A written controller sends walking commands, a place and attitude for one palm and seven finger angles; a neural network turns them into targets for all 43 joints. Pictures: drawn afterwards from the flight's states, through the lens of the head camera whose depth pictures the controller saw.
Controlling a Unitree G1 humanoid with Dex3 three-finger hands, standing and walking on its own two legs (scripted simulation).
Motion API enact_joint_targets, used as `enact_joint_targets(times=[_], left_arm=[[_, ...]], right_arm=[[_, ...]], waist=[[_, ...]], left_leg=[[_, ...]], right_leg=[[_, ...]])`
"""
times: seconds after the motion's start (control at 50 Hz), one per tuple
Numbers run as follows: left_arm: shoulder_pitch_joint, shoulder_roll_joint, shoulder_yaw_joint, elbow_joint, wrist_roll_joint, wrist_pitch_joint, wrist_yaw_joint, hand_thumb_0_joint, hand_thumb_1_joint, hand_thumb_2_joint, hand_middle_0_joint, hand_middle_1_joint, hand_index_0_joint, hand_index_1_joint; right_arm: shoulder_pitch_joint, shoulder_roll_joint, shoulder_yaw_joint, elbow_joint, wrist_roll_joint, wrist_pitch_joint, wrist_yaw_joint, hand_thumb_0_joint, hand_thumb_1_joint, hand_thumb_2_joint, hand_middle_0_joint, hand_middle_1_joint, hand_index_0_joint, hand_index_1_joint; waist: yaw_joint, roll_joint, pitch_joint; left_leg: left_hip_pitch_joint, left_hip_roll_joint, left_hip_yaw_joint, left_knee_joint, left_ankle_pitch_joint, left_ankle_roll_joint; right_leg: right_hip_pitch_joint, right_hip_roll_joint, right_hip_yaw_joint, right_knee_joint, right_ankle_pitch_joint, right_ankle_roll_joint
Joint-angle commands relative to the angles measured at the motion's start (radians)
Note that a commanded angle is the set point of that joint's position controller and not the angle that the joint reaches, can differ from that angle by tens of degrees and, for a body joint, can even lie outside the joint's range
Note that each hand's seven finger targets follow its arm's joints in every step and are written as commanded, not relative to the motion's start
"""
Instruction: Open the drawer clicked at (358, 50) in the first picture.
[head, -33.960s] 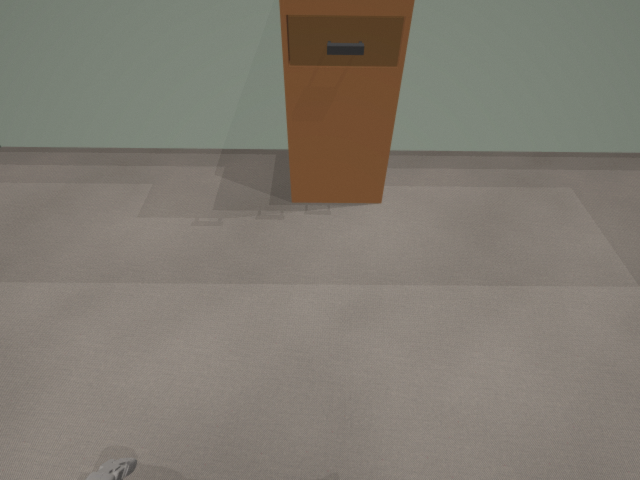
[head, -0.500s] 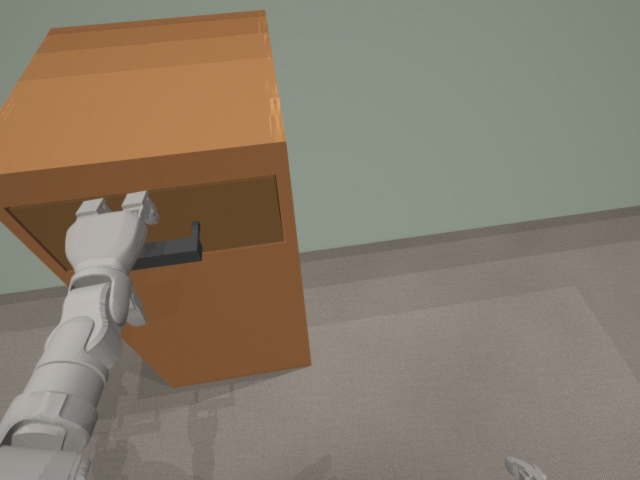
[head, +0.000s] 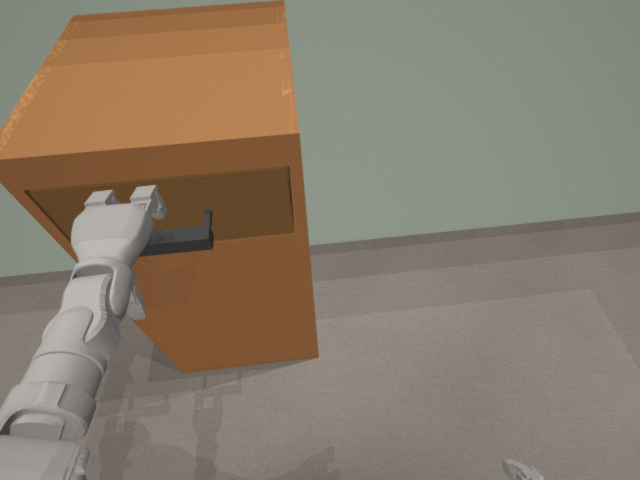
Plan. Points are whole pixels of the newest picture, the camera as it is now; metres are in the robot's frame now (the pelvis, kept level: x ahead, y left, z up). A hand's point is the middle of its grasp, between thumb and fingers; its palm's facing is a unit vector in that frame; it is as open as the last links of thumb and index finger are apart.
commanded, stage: re-aim the fingers above the handle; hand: left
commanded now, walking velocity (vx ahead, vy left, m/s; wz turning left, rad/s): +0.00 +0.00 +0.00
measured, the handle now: (174, 229) +0.47 +0.29 -0.02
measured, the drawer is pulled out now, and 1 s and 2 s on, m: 0.00 0.00 0.00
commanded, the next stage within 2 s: lower the fingers behind the handle in 1.80 s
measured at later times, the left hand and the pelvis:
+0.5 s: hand (132, 256) +0.37 +0.29 +0.04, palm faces -0.06 +0.00 -1.00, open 13.8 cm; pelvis +0.00 -0.01 +0.00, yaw -1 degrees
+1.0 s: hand (128, 257) +0.38 +0.30 +0.04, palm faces -0.14 -0.02 -0.99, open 13.8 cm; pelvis +0.00 +0.00 +0.00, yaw +0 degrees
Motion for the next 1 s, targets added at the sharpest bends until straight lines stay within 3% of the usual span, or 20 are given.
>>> enact_joint_targets(times=[0.0,0.06,0.12,0.16,0.18,0.22,0.24,0.36,0.42,0.5,0.54,0.56,0.58,0.62,0.7,0.72,0.76,0.86,0.92,0.98], left_arm=[[-0.405,0.222,0.058,-0.156,-0.003,0.005,0.019,0.0,-0.5,0.3,-0.3,-1.2,-0.3,-1.2],[-0.415,0.209,0.049,-0.156,-0.012,-0.014,0.005,0.0,-0.5,0.3,-0.3,-1.2,-0.3,-1.2],[-0.372,0.295,0.138,-0.145,-0.005,-0.031,0.015,0.0,-0.5,0.3,-0.3,-1.2,-0.3,-1.2],[-0.355,0.292,0.147,-0.107,0.001,-0.031,0.03,0.0,-0.5,0.3,-0.3,-1.2,-0.3,-1.2],[-0.353,0.332,0.184,-0.102,0.006,-0.033,0.04,0.0,-0.5,0.3,-0.3,-1.2,-0.3,-1.2],[-0.327,0.378,0.23,-0.103,0.012,-0.028,0.058,0.0,-0.5,0.3,-0.3,-1.2,-0.3,-1.2],[-0.311,0.358,0.211,-0.094,0.013,-0.022,0.062,0.0,-0.5,0.3,-0.3,-1.2,-0.3,-1.2],[-0.329,0.336,0.173,-0.078,0.008,-0.009,0.044,0.0,-0.5,0.3,-0.3,-1.2,-0.3,-1.2],[-0.367,0.245,0.084,-0.166,-0.011,-0.036,0.017,0.0,-0.5,0.3,-0.3,-1.2,-0.3,-1.2],[-0.389,0.213,0.056,-0.235,-0.027,-0.075,0.005,0.0,-0.5,0.3,-0.3,-1.2,-0.3,-1.2],[-0.396,0.235,0.078,-0.244,-0.021,-0.084,0.017,0.0,-0.5,0.3,-0.3,-1.2,-0.3,-1.2],[-0.375,0.285,0.132,-0.219,-0.009,-0.081,0.031,0.0,-0.5,0.3,-0.3,-1.2,-0.3,-1.2],[-0.397,0.267,0.116,-0.207,0.001,-0.074,0.044,0.0,-0.5,0.3,-0.3,-1.2,-0.3,-1.2],[-0.389,0.356,0.2,-0.149,0.014,-0.053,0.071,0.0,-0.5,0.3,-0.3,-1.2,-0.3,-1.2],[-0.368,0.37,0.212,-0.083,0.019,-0.001,0.094,0.0,-0.5,0.3,-0.3,-1.2,-0.3,-1.2],[-0.415,0.421,0.235,-0.075,0.026,0.005,0.091,0.0,-0.5,0.3,-0.3,-1.2,-0.3,-1.2],[-0.402,0.415,0.22,-0.022,0.022,0.019,0.07,0.0,-0.5,0.3,-0.3,-1.2,-0.3,-1.2],[-0.314,0.28,0.1,0.003,-0.009,-0.008,-0.037,0.0,-0.5,0.3,-0.3,-1.2,-0.3,-1.2],[-0.406,0.133,-0.039,-0.106,-0.039,-0.071,-0.088,0.0,-0.5,0.3,-0.3,-1.2,-0.3,-1.2],[-0.488,0.262,0.072,-0.165,-0.03,-0.144,-0.07,0.0,-0.5,0.3,-0.3,-1.2,-0.3,-1.2]], right_arm=[[0.004,-0.144,-0.053,-0.104,0.003,-0.033,-0.015,0.0,-0.9,-0.9,0.2,0.3,0.2,0.3],[0.01,-0.144,-0.054,-0.104,0.004,-0.033,-0.017,0.0,-0.9,-0.9,0.2,0.3,0.2,0.3],[0.009,-0.146,-0.051,-0.11,-0.001,-0.028,-0.018,0.0,-0.9,-0.9,0.2,0.3,0.2,0.3],[0.001,-0.139,-0.045,-0.111,0.004,-0.027,-0.016,0.0,-0.9,-0.9,0.2,0.3,0.2,0.3],[-0.001,-0.14,-0.044,-0.109,0.002,-0.026,-0.014,0.0,-0.9,-0.9,0.2,0.3,0.2,0.3],[-0.015,-0.14,-0.043,-0.115,-0.002,-0.021,-0.013,0.0,-0.9,-0.9,0.2,0.3,0.2,0.3],[-0.016,-0.132,-0.041,-0.122,0.0,-0.022,-0.011,0.0,-0.9,-0.9,0.2,0.3,0.2,0.3],[-0.001,-0.149,-0.053,-0.116,0.012,-0.032,-0.017,0.0,-0.9,-0.9,0.2,0.3,0.2,0.3],[0.009,-0.147,-0.064,-0.121,0.013,-0.044,-0.019,0.0,-0.9,-0.9,0.2,0.3,0.2,0.3],[0.015,-0.141,-0.069,-0.108,0.009,-0.052,-0.023,0.0,-0.9,-0.9,0.2,0.3,0.2,0.3],[0.015,-0.141,-0.065,-0.104,0.006,-0.051,-0.02,0.0,-0.9,-0.9,0.2,0.3,0.2,0.3],[0.014,-0.141,-0.065,-0.097,0.006,-0.046,-0.021,0.0,-0.9,-0.9,0.2,0.3,0.2,0.3],[0.003,-0.137,-0.059,-0.099,0.005,-0.044,-0.02,0.0,-0.9,-0.9,0.2,0.3,0.2,0.3],[-0.003,-0.143,-0.052,-0.088,0.001,-0.038,-0.019,0.0,-0.9,-0.9,0.2,0.3,0.2,0.3],[-0.032,-0.129,-0.04,-0.103,0.002,-0.031,-0.013,0.0,-0.9,-0.9,0.2,0.3,0.2,0.3],[-0.029,-0.139,-0.038,-0.098,-0.001,-0.025,-0.016,0.0,-0.9,-0.9,0.2,0.3,0.2,0.3],[-0.019,-0.136,-0.037,-0.101,0.0,-0.022,-0.02,0.0,-0.9,-0.9,0.2,0.3,0.2,0.3],[0.014,-0.155,-0.052,-0.123,0.016,-0.026,-0.023,0.0,-0.9,-0.9,0.2,0.3,0.2,0.3],[0.03,-0.149,-0.059,-0.125,0.012,-0.037,-0.021,0.0,-0.9,-0.9,0.2,0.3,0.2,0.3],[0.053,-0.151,-0.063,-0.107,0.0,-0.034,-0.027,0.0,-0.9,-0.9,0.2,0.3,0.2,0.3]], waist=[[-0.045,-0.018,-0.335],[-0.048,-0.026,-0.321],[-0.013,-0.034,-0.34],[-0.01,-0.032,-0.291],[0.005,-0.029,-0.29],[0.025,-0.034,-0.319],[0.027,-0.01,-0.311],[-0.021,-0.048,-0.318],[-0.055,-0.02,-0.361],[-0.068,0.014,-0.334],[-0.06,0.012,-0.332],[-0.041,0.02,-0.318],[-0.044,0.008,-0.303],[-0.016,0.0,-0.279],[0.021,0.011,-0.317],[0.012,0.009,-0.343],[0.006,-0.027,-0.348],[-0.04,-0.076,-0.331],[-0.096,-0.049,-0.276],[-0.075,-0.017,-0.303]], left_leg=[[0.204,0.046,0.006,-0.063,0.448,-0.047],[0.201,0.047,0.006,-0.062,0.443,-0.039],[0.159,0.043,0.013,-0.073,0.445,-0.037],[0.117,0.04,0.023,-0.079,0.402,-0.033],[0.096,0.039,0.025,-0.085,0.394,-0.034],[0.073,0.035,0.032,-0.091,0.397,-0.032],[0.066,0.033,0.04,-0.095,0.393,-0.032],[0.079,0.037,0.052,-0.087,0.364,-0.019],[0.16,0.04,0.044,-0.068,0.424,-0.013],[0.22,0.044,0.027,-0.049,0.468,-0.018],[0.214,0.043,0.02,-0.05,0.482,-0.023],[0.198,0.042,0.019,-0.053,0.474,-0.028],[0.177,0.039,0.022,-0.057,0.445,-0.029],[0.125,0.036,0.027,-0.075,0.407,-0.031],[0.096,0.028,0.043,-0.09,0.386,-0.037],[0.09,0.029,0.042,-0.087,0.392,-0.037],[0.078,0.028,0.051,-0.085,0.392,-0.03],[0.122,0.041,0.047,-0.07,0.429,-0.017],[0.203,0.051,0.023,-0.051,0.46,-0.015],[0.205,0.045,0.007,-0.034,0.451,-0.021]], right_leg=[[0.137,0.001,-0.031,-0.048,0.289,-0.038],[0.134,-0.001,-0.029,-0.051,0.295,-0.038],[0.193,-0.001,-0.019,-0.047,0.323,-0.041],[0.187,-0.003,-0.017,-0.045,0.318,-0.039],[0.199,-0.004,-0.014,-0.042,0.316,-0.04],[0.251,-0.005,0.001,-0.043,0.34,-0.04],[0.256,-0.007,0.004,-0.042,0.349,-0.039],[0.248,-0.008,0.012,-0.061,0.363,-0.026],[0.219,-0.006,0.006,-0.065,0.385,-0.024],[0.143,-0.003,-0.008,-0.06,0.364,-0.026],[0.14,-0.002,-0.012,-0.053,0.359,-0.028],[0.14,0.0,-0.014,-0.047,0.347,-0.034],[0.134,-0.001,-0.019,-0.046,0.33,-0.033],[0.162,-0.002,-0.016,-0.047,0.314,-0.04],[0.223,-0.005,-0.006,-0.04,0.325,-0.04],[0.243,-0.006,-0.001,-0.037,0.335,-0.038],[0.267,-0.009,0.005,-0.044,0.371,-0.029],[0.232,-0.008,-0.005,-0.06,0.414,-0.022],[0.111,-0.005,-0.021,-0.076,0.345,-0.02],[0.084,-0.001,-0.016,-0.051,0.314,-0.029]])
